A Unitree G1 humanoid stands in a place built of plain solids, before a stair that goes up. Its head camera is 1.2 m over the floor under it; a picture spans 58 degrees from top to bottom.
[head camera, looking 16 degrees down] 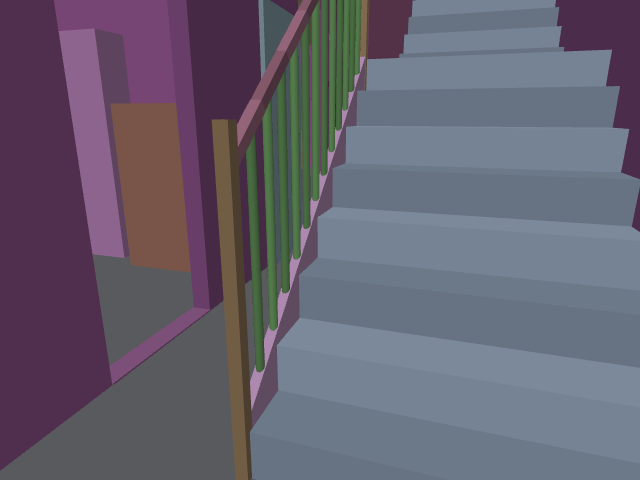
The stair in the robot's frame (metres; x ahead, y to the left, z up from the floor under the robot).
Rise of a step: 0.19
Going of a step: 0.24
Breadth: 1.28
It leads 18 degrees to the right of straight ahead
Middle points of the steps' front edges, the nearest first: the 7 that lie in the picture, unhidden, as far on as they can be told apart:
1.24 -0.45 0.38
1.47 -0.52 0.57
1.70 -0.60 0.76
1.93 -0.67 0.96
2.15 -0.75 1.15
2.38 -0.82 1.34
2.61 -0.89 1.53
